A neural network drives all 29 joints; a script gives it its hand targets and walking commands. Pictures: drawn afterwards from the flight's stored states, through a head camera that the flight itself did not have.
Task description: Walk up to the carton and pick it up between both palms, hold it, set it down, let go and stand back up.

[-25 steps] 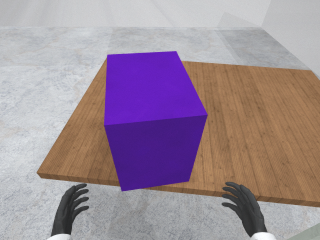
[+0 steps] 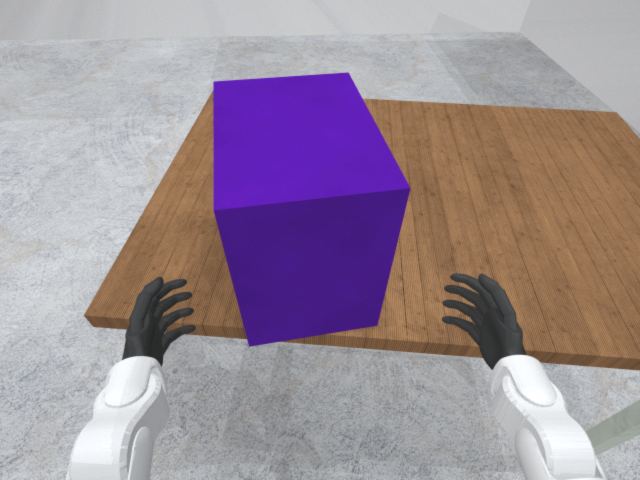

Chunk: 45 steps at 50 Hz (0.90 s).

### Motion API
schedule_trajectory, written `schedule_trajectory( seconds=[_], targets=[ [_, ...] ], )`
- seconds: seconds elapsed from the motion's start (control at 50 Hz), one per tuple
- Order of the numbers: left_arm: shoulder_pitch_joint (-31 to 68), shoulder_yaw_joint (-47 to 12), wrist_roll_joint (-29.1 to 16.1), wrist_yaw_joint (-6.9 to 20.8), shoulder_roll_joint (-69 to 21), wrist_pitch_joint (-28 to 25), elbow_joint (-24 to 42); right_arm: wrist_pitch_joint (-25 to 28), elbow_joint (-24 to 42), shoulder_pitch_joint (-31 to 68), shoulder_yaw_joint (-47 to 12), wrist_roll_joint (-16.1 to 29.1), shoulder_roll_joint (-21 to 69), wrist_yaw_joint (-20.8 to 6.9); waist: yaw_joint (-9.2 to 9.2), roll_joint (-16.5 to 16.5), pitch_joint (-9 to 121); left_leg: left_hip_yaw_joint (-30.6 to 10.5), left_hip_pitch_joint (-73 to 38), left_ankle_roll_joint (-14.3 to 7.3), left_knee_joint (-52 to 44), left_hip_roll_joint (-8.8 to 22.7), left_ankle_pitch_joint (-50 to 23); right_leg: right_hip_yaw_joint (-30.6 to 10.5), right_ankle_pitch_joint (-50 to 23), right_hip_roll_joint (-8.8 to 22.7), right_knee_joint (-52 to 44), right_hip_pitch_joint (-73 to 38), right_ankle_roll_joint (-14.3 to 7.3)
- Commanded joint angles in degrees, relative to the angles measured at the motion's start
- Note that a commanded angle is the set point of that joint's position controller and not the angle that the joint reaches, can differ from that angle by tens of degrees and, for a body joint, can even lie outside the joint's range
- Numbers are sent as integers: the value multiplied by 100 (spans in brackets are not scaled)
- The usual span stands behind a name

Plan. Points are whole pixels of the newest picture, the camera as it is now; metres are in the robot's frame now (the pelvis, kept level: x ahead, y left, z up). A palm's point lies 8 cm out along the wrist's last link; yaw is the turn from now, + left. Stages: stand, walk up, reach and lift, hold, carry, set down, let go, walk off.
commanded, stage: reach and lift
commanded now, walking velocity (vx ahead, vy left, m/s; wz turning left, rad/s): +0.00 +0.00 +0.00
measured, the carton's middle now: (299, 209) +0.46 +0.09 +0.09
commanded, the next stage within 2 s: none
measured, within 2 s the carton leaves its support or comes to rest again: neither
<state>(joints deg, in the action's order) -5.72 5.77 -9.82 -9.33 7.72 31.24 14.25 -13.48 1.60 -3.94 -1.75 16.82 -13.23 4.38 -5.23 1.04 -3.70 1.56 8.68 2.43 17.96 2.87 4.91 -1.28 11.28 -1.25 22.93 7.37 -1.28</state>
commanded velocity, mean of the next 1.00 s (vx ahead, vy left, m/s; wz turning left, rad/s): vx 0.00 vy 0.00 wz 0.00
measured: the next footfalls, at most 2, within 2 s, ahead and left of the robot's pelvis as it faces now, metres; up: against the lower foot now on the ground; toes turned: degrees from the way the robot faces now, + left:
none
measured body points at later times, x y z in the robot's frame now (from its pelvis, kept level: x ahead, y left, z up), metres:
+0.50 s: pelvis +0.03 +0.00 +0.00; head +0.05 +0.01 +0.45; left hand +0.30 +0.24 +0.12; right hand +0.37 -0.15 +0.11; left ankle +0.06 +0.15 -0.74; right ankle +0.02 -0.10 -0.74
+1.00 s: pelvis +0.03 -0.01 +0.00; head +0.02 +0.00 +0.45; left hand +0.33 +0.25 +0.16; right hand +0.41 -0.14 +0.17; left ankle +0.06 +0.15 -0.74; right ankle +0.02 -0.10 -0.74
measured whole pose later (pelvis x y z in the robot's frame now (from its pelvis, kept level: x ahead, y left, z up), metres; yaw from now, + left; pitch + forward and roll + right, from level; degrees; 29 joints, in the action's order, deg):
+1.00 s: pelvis +0.03 -0.01 +0.00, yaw +1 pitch -1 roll +0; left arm 19.2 16.9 -8.9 -5.8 12.8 55.7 14.3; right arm -28.6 -9.0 29.2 -10.4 32.1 -23.6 10.9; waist -3.3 1.6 1.2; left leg 0.2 10.2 3.8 18.5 4.1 7.1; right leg 0.0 12.4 -2.5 20.8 7.3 -2.1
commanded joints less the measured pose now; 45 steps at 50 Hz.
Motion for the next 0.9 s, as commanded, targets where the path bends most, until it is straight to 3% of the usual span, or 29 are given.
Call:
schedule_trajectory(
  seconds=[0.0, 0.04, 0.06, 0.08, 0.1, 0.12, 0.14, 0.16, 0.18, 0.24, 0.32, 0.36, 0.38, 0.4, 0.42, 0.44, 0.46, 0.48, 0.52, 0.6, 0.68, 0.7, 0.74, 0.76, 0.78, 0.82, 0.84, 0.86, 0.88],
  targets=[
    [1610, 328, -6, -44, 444, 64, 1546, 45, 1424, 1927, 378, 50, -798, 6, -36, 51, 1240, 144, -878, -170, -230, -319, 527, -60, 851, -41, -824, 713, 49],
    [1588, 288, 10, -38, 402, 254, 1563, -40, 1411, 2094, 434, 163, -1012, 22, 5, 4, 1338, 136, -1005, -141, -266, -328, 488, -39, 782, -83, -849, 757, 91],
    [1560, 413, 20, -15, 474, 317, 1541, -84, 1325, 2060, 250, 199, -919, 42, -82, 174, 1213, 130, -894, -164, -221, -307, 405, -86, 677, -60, -840, 642, 89],
    [2019, 400, 11, -23, 485, 334, 1666, -103, 1317, 2367, 345, 150, -952, 70, 52, 159, 1314, 101, -960, -152, -177, -342, 494, -70, 783, -65, -822, 781, 125],
    [2046, 386, 67, -46, 532, 419, 1590, -179, 1187, 2462, 382, 204, -1016, 91, 82, 90, 1296, 132, -861, -125, -200, -325, 645, -77, 817, -72, -837, 647, 129],
    [2082, 497, 52, -65, 511, 455, 1732, -199, 1259, 2482, 336, 268, -985, 82, -19, 186, 1376, 128, -857, -90, -143, -362, 578, -146, 881, -88, -835, 651, 137],
    [2234, 486, 18, -87, 570, 516, 1873, -220, 1331, 2594, 374, 293, -987, 99, 89, 135, 1561, 97, -1011, -102, -178, -331, 530, -113, 740, -83, -797, 705, 136],
    [2069, 483, 13, -119, 476, 581, 2058, -224, 1545, 2567, 275, 389, -1040, 102, -8, 40, 1718, 110, -1109, -97, -113, -340, 156, -72, 467, -124, -730, 626, 125],
    [2074, 472, 7, -129, 612, 663, 2369, -244, 1407, 2527, 353, 468, -1189, 124, 99, -190, 1941, 120, -1223, -39, -70, -365, -253, 25, 111, -168, -698, 543, 91],
    [2057, 617, 9, -84, 591, 899, 2419, -312, 1682, 2669, 328, 606, -1331, 231, 46, -189, 1948, 128, -1446, 7, 56, -405, -845, 41, -448, -226, -679, 539, 133],
    [2343, 659, -12, -14, 660, 1153, 2416, -493, 1548, 2885, 295, 789, -1340, 295, 217, -247, 1781, 99, -1538, 28, 55, -376, -812, 72, -416, -220, -779, 605, 95],
    [2190, 721, 52, 15, 590, 1253, 2375, -537, 1646, 2833, 266, 868, -1356, 325, 175, -215, 1867, 68, -1622, 30, 73, -344, -1069, 110, -710, -240, -753, 493, 129],
    [2659, 612, -56, 54, 736, 1233, 2565, -565, 1623, 3122, 346, 849, -1433, 356, 261, -260, 1982, 132, -1667, 71, 70, -354, -1006, 91, -754, -203, -750, 533, 122],
    [2553, 743, 8, 61, 726, 1265, 2567, -579, 1676, 3126, 290, 852, -1388, 372, 171, -275, 1996, 90, -1581, 36, 84, -362, -1110, 69, -899, -227, -711, 399, 149],
    [2831, 724, -37, 68, 822, 1310, 2538, -617, 1746, 3447, 275, 964, -1486, 386, 214, -345, 2153, 86, -1573, 46, 160, -355, -1226, 84, -998, -211, -659, 315, 153],
    [2652, 812, -18, 80, 725, 1344, 2319, -635, 1687, 3387, 258, 920, -1503, 395, 174, -186, 2128, 56, -1504, 25, 209, -355, -1375, 48, -1221, -229, -647, 308, 186],
    [2578, 863, -15, 103, 786, 1387, 2472, -666, 1842, 3368, 82, 1000, -1431, 431, 92, -162, 2203, 103, -1519, 27, 221, -364, -1469, 67, -1520, -203, -604, 109, 214],
    [2675, 969, -3, 128, 852, 1423, 2524, -684, 1802, 3494, 164, 1011, -1523, 445, 123, -211, 2288, 98, -1593, 43, 235, -368, -1795, 18, -1918, -196, -592, 27, 234],
    [2541, 1154, 88, 196, 945, 1553, 2601, -706, 1804, 3523, 17, 1084, -1739, 519, 42, -106, 2585, 154, -1551, 52, 315, -403, -2405, 2, -3203, -156, -392, -451, 314],
    [3010, 1404, 88, 325, 1127, 1762, 2785, -801, 1747, 4029, -57, 1302, -1874, 634, 92, -59, 2848, 74, -1564, 86, 417, -416, -2741, 7, -4410, -108, -258, -842, 393],
    [3217, 1297, 105, 407, 1132, 1960, 2127, -1004, 1032, 4275, -140, 1389, -2015, 631, 145, 0, 2500, 89, -1460, 91, 262, -408, -2338, 61, -3938, -70, -369, -551, 408],
    [3469, 1319, 121, 441, 1076, 1993, 1855, -1014, 932, 4501, -245, 1353, -1895, 660, 202, 153, 2389, 64, -1506, 53, 269, -391, -2155, 120, -3817, -82, -413, -397, 423],
    [3623, 1346, 148, 443, 1131, 2002, 1932, -1047, 893, 4819, -93, 1399, -1967, 644, 183, 168, 2607, 49, -1522, 26, 237, -400, -2040, -8, -3843, 2, -437, -492, 372],
    [3840, 1270, 122, 435, 1206, 1993, 1855, -1058, 762, 4929, -152, 1410, -2014, 649, 301, 124, 2677, 13, -1528, 22, 233, -380, -2060, 43, -3680, -38, -377, -425, 418],
    [3805, 1358, 148, 422, 1229, 2023, 1827, -1059, 834, 5028, -125, 1441, -2018, 662, 165, -12, 2738, 15, -1459, 18, 270, -365, -2080, -87, -3825, 30, -370, -458, 426],
    [4073, 1302, 98, 387, 1261, 2070, 1658, -1073, 665, 5278, -111, 1477, -2017, 656, 245, 44, 2660, 29, -1482, 26, 317, -382, -2043, 38, -3592, -59, -359, -282, 406],
    [4203, 1324, 113, 390, 1369, 2081, 1648, -1102, 568, 5419, -134, 1483, -1921, 662, 191, 95, 2683, 21, -1457, -10, 291, -376, -1949, 37, -3593, -34, -349, -248, 421],
    [4356, 1232, 110, 395, 1372, 2105, 1477, -1113, 466, 5540, -169, 1475, -1892, 656, 225, -8, 2738, -19, -1442, -38, 310, -377, -2033, 25, -3515, -39, -344, -282, 425],
    [4697, 1237, 112, 376, 1475, 2068, 1476, -1132, 412, 5807, -158, 1539, -1843, 659, 122, -125, 2762, -14, -1353, -28, 305, -370, -1926, 34, -3230, -57, -364, -222, 409]
  ],
)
